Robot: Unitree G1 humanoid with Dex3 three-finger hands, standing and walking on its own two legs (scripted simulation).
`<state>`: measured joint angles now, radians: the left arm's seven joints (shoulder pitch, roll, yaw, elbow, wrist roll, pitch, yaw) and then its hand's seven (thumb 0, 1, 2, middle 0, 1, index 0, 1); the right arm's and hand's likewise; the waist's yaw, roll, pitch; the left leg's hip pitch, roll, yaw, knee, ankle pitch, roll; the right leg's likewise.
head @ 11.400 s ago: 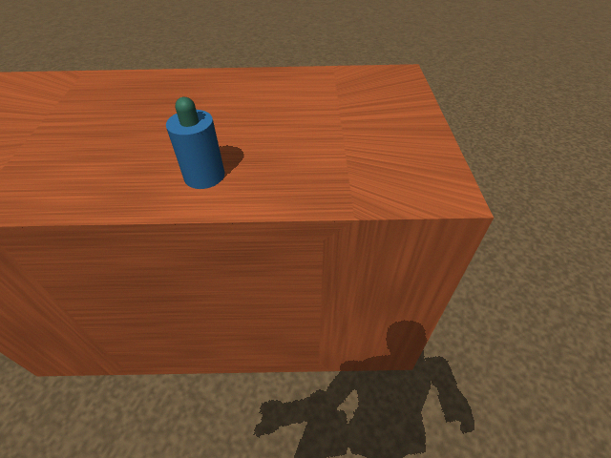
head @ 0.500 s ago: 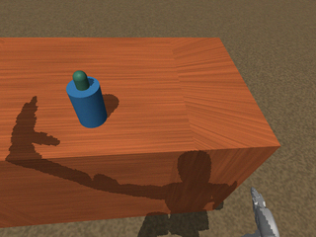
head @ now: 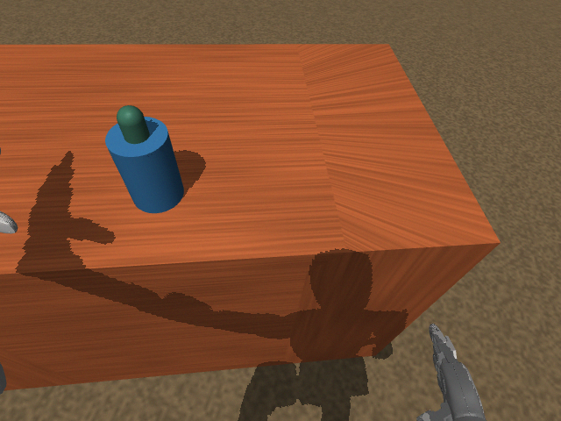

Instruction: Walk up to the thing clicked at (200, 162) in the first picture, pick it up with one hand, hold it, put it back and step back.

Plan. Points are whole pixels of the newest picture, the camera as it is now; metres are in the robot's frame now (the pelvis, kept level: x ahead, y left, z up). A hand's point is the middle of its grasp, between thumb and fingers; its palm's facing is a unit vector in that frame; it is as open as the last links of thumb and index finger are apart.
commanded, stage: approach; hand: left
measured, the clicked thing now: (144, 156) +0.49 +0.18 +0.09
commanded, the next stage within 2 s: close in in 0.02 s
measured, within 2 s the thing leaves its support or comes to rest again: neither
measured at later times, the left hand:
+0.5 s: hand (119, 168) +0.48 +0.22 +0.08, palm faces +0.13 -0.99 -0.01, open 17.6 cm
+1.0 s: hand (147, 177) +0.47 +0.18 +0.07, palm faces +0.16 -0.99 +0.00, open 17.6 cm
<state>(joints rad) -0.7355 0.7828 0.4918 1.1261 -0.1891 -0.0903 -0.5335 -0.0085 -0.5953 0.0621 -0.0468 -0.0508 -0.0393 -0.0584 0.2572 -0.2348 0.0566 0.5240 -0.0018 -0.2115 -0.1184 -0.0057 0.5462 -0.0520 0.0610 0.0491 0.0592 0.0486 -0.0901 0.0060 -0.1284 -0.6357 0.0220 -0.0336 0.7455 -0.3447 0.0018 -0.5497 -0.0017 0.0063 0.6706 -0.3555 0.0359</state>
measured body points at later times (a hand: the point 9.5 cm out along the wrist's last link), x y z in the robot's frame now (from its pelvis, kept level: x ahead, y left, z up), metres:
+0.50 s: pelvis +0.01 +0.00 -0.02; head +0.09 +0.01 +0.42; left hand +0.47 +0.27 +0.08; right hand +0.14 -0.27 -0.08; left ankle +0.01 +0.11 -0.71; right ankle -0.02 -0.15 -0.71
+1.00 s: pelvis -0.02 -0.01 -0.03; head +0.07 +0.00 +0.41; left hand +0.46 +0.23 +0.07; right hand +0.12 -0.28 -0.07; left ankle +0.01 +0.11 -0.71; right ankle -0.02 -0.15 -0.71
